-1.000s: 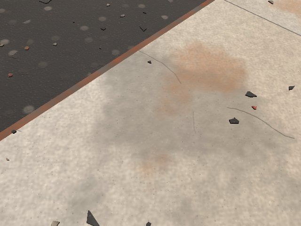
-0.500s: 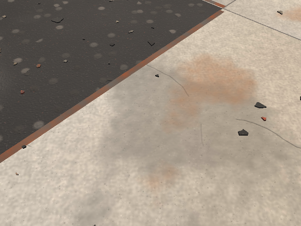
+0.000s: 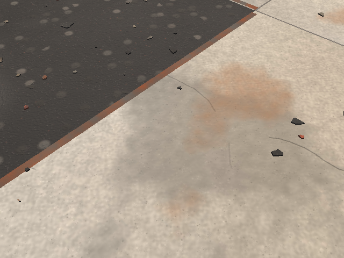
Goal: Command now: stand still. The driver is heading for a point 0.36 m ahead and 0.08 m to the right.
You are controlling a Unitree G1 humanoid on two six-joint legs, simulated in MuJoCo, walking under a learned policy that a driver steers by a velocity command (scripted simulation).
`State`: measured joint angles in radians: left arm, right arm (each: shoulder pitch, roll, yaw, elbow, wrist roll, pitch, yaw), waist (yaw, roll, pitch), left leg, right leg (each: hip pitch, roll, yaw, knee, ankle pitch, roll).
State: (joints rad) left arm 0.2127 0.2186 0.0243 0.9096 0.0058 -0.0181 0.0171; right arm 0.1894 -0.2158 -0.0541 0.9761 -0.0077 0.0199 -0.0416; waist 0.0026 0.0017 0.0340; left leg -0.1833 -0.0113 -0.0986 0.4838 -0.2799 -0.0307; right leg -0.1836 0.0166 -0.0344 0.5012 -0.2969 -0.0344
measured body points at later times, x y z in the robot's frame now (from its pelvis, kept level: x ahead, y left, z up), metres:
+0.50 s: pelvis +0.00 -0.01 +0.00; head +0.01 -0.02 +0.45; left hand +0.04 +0.24 -0.14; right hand +0.03 -0.27 -0.15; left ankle -0.01 +0.14 -0.74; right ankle -0.02 -0.10 -0.74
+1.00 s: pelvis +0.06 +0.04 +0.00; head +0.07 +0.06 +0.45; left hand +0.05 +0.31 -0.14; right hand +0.19 -0.22 -0.11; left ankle +0.11 +0.18 -0.73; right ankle -0.02 -0.10 -0.74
